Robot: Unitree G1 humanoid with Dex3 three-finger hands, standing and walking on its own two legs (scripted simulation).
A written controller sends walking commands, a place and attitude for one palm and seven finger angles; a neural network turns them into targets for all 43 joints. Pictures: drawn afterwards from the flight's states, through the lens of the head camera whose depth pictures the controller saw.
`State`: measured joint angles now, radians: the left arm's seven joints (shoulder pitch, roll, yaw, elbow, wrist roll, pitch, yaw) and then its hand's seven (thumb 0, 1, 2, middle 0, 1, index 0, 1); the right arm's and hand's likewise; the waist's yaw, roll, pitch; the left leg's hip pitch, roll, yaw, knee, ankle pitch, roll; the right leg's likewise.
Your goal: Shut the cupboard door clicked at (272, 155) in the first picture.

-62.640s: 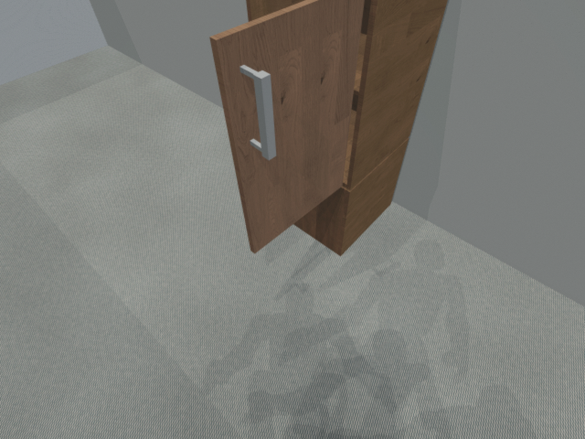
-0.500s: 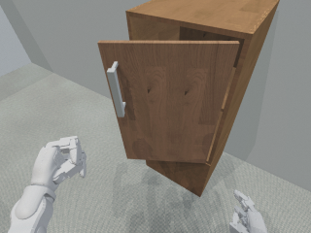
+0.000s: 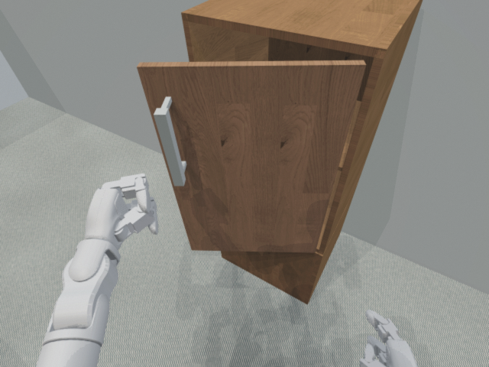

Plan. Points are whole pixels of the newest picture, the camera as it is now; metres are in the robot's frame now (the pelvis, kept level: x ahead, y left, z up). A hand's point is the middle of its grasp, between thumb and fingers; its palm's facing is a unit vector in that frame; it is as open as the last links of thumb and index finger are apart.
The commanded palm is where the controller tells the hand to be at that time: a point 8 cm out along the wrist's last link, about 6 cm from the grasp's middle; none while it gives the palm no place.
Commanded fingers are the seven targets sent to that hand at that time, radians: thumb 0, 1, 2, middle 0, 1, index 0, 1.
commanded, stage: bring the fist close to the handle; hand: left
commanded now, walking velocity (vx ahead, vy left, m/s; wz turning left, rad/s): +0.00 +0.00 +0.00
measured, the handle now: (173, 143) +0.49 +0.17 +0.12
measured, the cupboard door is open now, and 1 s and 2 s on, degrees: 29 29 13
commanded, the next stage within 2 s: push the door shut along its arc in 0.82 s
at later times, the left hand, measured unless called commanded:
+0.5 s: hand (177, 172) +0.40 +0.14 +0.13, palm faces +0.03 -1.00 -0.01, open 3.1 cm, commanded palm +0.36 +0.19 +0.12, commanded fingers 0.00 0.90 0.90 -1.30 -1.50 -1.30 -1.50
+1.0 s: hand (175, 177) +0.38 +0.14 +0.13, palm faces +0.03 -1.00 -0.01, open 3.1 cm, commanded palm +0.37 +0.20 +0.12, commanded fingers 0.00 0.90 0.90 -1.30 -1.50 -1.30 -1.50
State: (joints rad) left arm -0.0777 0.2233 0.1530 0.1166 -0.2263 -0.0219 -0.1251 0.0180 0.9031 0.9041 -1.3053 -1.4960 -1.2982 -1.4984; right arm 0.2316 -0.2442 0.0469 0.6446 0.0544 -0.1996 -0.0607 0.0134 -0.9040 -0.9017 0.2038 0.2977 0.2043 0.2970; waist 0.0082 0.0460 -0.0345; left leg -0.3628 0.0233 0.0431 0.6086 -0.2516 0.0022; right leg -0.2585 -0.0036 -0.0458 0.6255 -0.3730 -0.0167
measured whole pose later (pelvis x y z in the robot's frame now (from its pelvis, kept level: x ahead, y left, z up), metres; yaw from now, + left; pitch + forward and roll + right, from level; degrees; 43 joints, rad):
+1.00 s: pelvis -0.01 +0.00 +0.00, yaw -1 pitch +2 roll +0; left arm -0.44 0.21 0.16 0.54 -0.18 -0.12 -0.06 0.02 0.90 0.90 -1.31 -1.50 -1.30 -1.50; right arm 0.24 -0.25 0.03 0.66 0.06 -0.08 -0.04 0.01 -0.91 -0.90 0.20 0.30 0.20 0.30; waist -0.02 0.04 -0.04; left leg -0.41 0.03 0.05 0.62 -0.24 0.00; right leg -0.31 0.00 -0.04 0.63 -0.36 -0.02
